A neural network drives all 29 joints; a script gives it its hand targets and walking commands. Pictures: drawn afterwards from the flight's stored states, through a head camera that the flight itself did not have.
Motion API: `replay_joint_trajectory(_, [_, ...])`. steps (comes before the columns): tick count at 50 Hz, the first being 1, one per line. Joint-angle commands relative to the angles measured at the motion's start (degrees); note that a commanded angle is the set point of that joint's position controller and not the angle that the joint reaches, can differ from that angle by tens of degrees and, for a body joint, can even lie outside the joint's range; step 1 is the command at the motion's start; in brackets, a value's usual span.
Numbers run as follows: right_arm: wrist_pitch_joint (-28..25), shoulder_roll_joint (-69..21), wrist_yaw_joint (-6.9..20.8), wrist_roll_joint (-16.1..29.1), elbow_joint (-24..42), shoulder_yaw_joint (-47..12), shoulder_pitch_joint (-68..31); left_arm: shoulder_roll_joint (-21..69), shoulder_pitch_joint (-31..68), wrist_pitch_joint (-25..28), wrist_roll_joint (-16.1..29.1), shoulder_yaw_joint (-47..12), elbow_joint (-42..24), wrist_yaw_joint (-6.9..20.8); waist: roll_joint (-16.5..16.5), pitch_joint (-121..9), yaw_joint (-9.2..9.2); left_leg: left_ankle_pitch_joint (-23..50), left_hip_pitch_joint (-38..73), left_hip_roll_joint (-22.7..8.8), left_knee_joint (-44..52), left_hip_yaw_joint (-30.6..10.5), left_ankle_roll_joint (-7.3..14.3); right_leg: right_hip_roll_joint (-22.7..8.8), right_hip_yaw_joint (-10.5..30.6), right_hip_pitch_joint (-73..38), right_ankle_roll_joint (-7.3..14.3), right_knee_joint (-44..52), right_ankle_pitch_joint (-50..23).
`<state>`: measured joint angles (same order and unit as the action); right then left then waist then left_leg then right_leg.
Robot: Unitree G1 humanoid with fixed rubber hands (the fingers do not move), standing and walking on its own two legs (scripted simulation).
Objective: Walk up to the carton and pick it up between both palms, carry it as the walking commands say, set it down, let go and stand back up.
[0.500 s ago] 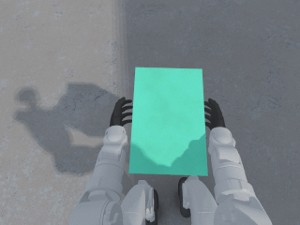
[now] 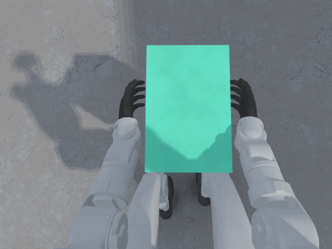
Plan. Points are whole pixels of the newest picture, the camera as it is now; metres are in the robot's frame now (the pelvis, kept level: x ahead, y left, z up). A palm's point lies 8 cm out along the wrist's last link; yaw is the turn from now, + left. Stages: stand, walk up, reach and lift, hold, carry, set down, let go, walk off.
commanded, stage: set down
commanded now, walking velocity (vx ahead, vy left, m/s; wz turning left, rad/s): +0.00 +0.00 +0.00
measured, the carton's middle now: (184, 115) +0.41 -0.01 -0.19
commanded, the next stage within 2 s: none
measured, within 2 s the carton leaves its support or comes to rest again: neither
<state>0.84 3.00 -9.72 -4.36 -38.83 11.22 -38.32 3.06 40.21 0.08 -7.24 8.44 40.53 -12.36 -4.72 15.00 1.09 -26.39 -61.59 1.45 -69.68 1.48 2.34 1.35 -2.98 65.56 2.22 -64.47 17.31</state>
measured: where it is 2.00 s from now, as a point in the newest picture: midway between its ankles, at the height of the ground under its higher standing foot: (185, 198)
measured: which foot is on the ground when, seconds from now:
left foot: down 0.00-1.00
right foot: down 0.00-1.00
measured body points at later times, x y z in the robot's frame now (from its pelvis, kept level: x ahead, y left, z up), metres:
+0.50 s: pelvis -0.01 -0.01 -0.06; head +0.29 -0.03 +0.27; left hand +0.44 +0.12 -0.19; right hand +0.45 -0.16 -0.21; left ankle +0.07 +0.10 -0.63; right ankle +0.13 -0.09 -0.63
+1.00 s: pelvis -0.04 -0.01 -0.15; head +0.30 -0.02 +0.14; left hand +0.47 +0.12 -0.29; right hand +0.49 -0.15 -0.30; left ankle +0.07 +0.10 -0.63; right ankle +0.13 -0.09 -0.63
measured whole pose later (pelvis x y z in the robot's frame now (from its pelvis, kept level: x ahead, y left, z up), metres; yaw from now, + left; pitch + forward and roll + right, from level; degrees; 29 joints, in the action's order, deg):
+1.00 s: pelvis -0.04 -0.01 -0.15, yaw +1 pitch +22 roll +0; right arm 8.7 11.9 -16.2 3.8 -51.5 10.0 -74.0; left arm -3.6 69.5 -11.2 1.6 8.5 43.8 -20.0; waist -4.1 30.0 0.7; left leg -33.9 -91.0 2.2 -103.0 1.5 1.6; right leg 1.3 -3.3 95.7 2.9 -97.5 23.7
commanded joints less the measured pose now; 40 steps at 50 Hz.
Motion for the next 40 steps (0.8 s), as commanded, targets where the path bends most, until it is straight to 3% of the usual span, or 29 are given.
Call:
replay_joint_trajectory(1, [-4.2,-9.2,-1.3,5.5,4.3,-12.7,-21.9,9.4,23.6,2.9,9.8,-12.7,-5.0,-0.5,6.9,-53.1,-7.24,8.4,9.0,5.4,9.9,-7.3,-0.6,4.3,4.5,-23.9,0.8,1.9,-8.5])
replay_joint_trajectory(4, [-4.6,-9.4,-1.3,5.7,2.5,-12.4,-22.7,8.2,25.1,3.7,9.7,-11.5,-4.4,-0.1,8.0,-54.4,-7.24,9.5,5.2,5.6,7.4,-6.8,-0.7,3.9,5.3,-23.0,0.5,1.1,-10.4])
replay_joint_trajectory(5, [-4.9,-9.6,-1.2,6.1,3.4,-13.2,-23.6,8.0,24.6,3.9,9.8,-11.2,-4.1,0.0,7.8,-55.4,-6.39,11.2,5.0,5.5,7.2,-7.3,-0.7,4.1,5.6,-22.5,0.3,0.4,-12.1])
replay_joint_trajectory(6, [-4.8,-10.7,-1.3,5.4,2.5,-12.8,-22.9,8.4,25.4,4.1,9.9,-11.5,-4.1,0.2,8.8,-56.2,-7.2,12.6,4.0,5.6,6.2,-7.2,-0.8,4.1,5.7,-22.2,0.1,0.0,-13.7])
replay_joint_trajectory(7, [-5.2,-10.3,-1.2,5.7,1.8,-13.0,-23.1,10.1,25.6,4.4,10.3,-12.1,-4.5,0.5,6.9,-57.0,-6.7,12.5,2.2,6.0,5.6,-6.8,-1.3,3.8,6.6,-22.6,0.6,-0.3,-14.0])
replay_joint_trajectory(8, [-5.3,-10.1,-1.3,5.5,2.4,-12.6,-23.8,8.5,26.3,4.7,10.5,-11.6,-4.0,0.6,8.2,-58.4,-7.22,12.9,2.2,5.9,4.9,-7.2,-1.0,4.3,6.3,-21.7,0.1,-1.2,-14.3])
replay_joint_trajectory(9, [-5.4,-10.3,-1.4,6.2,3.3,-13.4,-25.8,8.8,28.1,4.7,10.6,-11.6,-5.2,0.3,6.9,-61.5,-6.35,13.0,2.4,6.0,4.4,-7.0,-1.3,4.4,6.2,-21.4,0.1,-2.3,-14.1])
replay_joint_trajectory(10, [-5.2,-10.5,-1.4,6.4,4.2,-13.6,-26.1,9.5,30.5,4.6,11.7,-13.7,-7.6,0.3,7.1,-63.1,-8.02,14.1,3.1,5.9,3.9,-7.9,-1.5,4.6,5.9,-20.9,0.1,-3.1,-15.4])
replay_joint_trajectory(11, [-5.4,-9.4,-1.5,7.4,6.1,-13.6,-27.8,9.8,30.0,4.4,11.7,-13.7,-7.7,0.1,5.8,-67.5,-6.94,15.7,2.9,6.1,2.8,-7.4,-1.7,4.4,6.6,-23.1,0.2,-3.9,-16.8])
replay_joint_trajectory(13, [-5.0,-9.0,-1.5,8.3,7.3,-14.6,-29.3,8.7,30.7,3.9,12.6,-13.8,-9.2,-0.5,6.1,-72.2,-6.55,17.1,4.4,6.4,1.9,-7.7,-2.0,4.8,5.8,-23.5,-0.3,-5.9,-18.1])
replay_joint_trajectory(15, [-4.3,-8.6,-2.0,8.3,6.7,-13.3,-29.6,7.8,32.8,3.3,13.3,-14.3,-10.0,-0.7,6.2,-74.1,-8.07,16.3,4.0,6.4,0.6,-7.4,-1.9,4.9,5.6,-23.4,-0.3,-6.7,-17.3])
replay_joint_trajectory(18, [-3.5,-8.8,-1.2,8.8,4.2,-13.9,-33.7,8.8,32.2,2.5,12.2,-12.4,-5.4,-0.9,5.9,-70.6,-5.42,13.9,-0.3,6.1,-0.2,-8.1,-1.6,4.7,6.1,-18.4,-0.2,-8.1,-13.9])
replay_joint_trajectory(19, [-3.9,-8.6,-1.2,8.8,5.6,-13.8,-34.3,9.6,32.8,2.4,12.5,-12.7,-5.4,-0.9,6.4,-72.2,-6.65,14.7,0.1,6.5,-1.6,-7.8,-1.7,5.0,5.5,-18.0,-0.3,-8.9,-14.8])
replay_joint_trajectory(20, [-3.5,-10.4,-1.3,7.9,2.8,-13.8,-31.6,9.9,33.7,2.7,12.8,-14.1,-7.2,-0.9,6.5,-73.2,-7.47,16.8,0.1,6.4,-2.2,-8.3,-1.8,5.1,5.3,-17.1,-0.1,-10.2,-17.3])
replay_joint_trajectory(21, [-3.4,-10.0,-1.1,8.4,5.4,-13.6,-35.9,9.3,37.4,2.6,12.9,-14.0,-8.8,-0.7,6.5,-74.3,-7.25,15.1,-1.9,6.6,-3.2,-7.8,-1.7,5.3,5.8,-17.5,-0.1,-10.5,-16.0])
replay_joint_trajectory(23, [-3.0,-9.9,-1.0,8.1,3.1,-12.4,-37.1,10.1,38.9,2.4,12.5,-13.9,-7.9,-0.9,4.7,-72.4,-7.46,13.3,-3.0,6.6,-3.5,-7.7,-2.1,5.3,5.2,-14.3,0.1,-11.6,-13.7])
replay_joint_trajectory(26, [-2.5,-11.3,-0.6,7.8,2.4,-12.6,-40.6,10.7,42.3,1.6,12.9,-13.8,-6.5,-0.4,6.2,-72.1,-8.07,10.4,-6.0,6.7,-5.3,-7.8,-1.7,5.3,5.1,-12.0,-0.3,-13.3,-10.8])
replay_joint_trajectory(27, [-2.3,-12.2,-0.5,8.4,3.3,-13.0,-42.4,12.8,44.4,1.4,13.0,-15.0,-7.5,-0.3,4.5,-75.1,-8.37,11.6,-6.2,6.6,-6.7,-7.2,-2.1,5.3,5.4,-12.3,0.1,-14.4,-12.0])
replay_joint_trajectory(29, [-1.7,-13.4,-0.4,9.4,5.1,-14.3,-46.2,12.4,48.4,0.8,14.2,-16.1,-10.1,-0.3,6.3,-80.8,-8.22,10.8,-5.4,6.8,-8.6,-6.9,-1.6,5.5,5.1,-13.9,-0.3,-16.0,-10.6])
replay_joint_trajectory(31, [-0.5,-13.2,-0.6,10.2,4.8,-14.6,-49.9,12.5,52.0,0.0,15.0,-16.9,-11.3,-0.5,5.8,-83.6,-8.52,8.7,-5.7,6.8,-10.2,-6.2,-1.5,5.4,5.5,-14.8,-0.2,-16.8,-7.8])
replay_joint_trajectory(32, [0.3,-12.4,-0.4,9.4,2.7,-14.6,-50.9,12.2,52.5,-1.1,15.2,-16.1,-7.9,-0.4,6.2,-82.1,-8.43,6.1,-6.9,6.6,-10.4,-6.3,-1.3,5.4,5.0,-13.5,-0.2,-17.6,-4.9])
replay_joint_trajectory(33, [0.5,-13.6,-0.2,11.1,5.9,-16.0,-54.2,13.7,55.3,-1.4,15.8,-17.2,-10.0,-0.4,5.8,-87.6,-7.52,7.1,-4.7,6.6,-11.6,-6.2,-1.3,5.6,4.8,-14.3,0.0,-18.8,-5.7])
replay_joint_trajectory(34, [0.9,-12.8,0.0,11.2,6.7,-16.3,-56.0,15.0,56.9,-2.1,17.0,-18.5,-11.2,-0.4,6.2,-92.2,-8.95,8.1,-2.8,6.6,-12.6,-6.6,-1.5,5.7,4.5,-16.1,-0.1,-20.2,-6.1])
replay_joint_trajectory(36, [2.1,-13.9,0.2,11.6,5.2,-16.9,-55.8,15.5,58.3,-2.8,17.1,-19.0,-12.5,-0.6,6.0,-96.5,-8.6,10.4,-1.1,6.4,-13.6,-6.3,-1.7,5.4,3.6,-17.1,0.0,-22.0,-9.1])
replay_joint_trajectory(39, [3.6,-17.9,1.5,13.3,8.1,-19.8,-60.0,21.3,61.1,-4.7,18.9,-23.5,-15.2,0.4,6.4,-104.4,-10.02,15.4,1.8,6.7,-16.8,-6.0,-1.9,5.6,3.3,-21.6,-0.1,-25.1,-15.5])
replay_joint_trajectory(40, [4.1,-21.2,2.1,14.1,8.3,-21.6,-62.3,23.3,62.0,-4.9,18.7,-24.4,-16.4,1.0,6.2,-104.8,-8.59,15.8,1.2,7.0,-17.5,-5.4,-1.8,5.9,3.5,-21.3,-0.2,-26.0,-16.3])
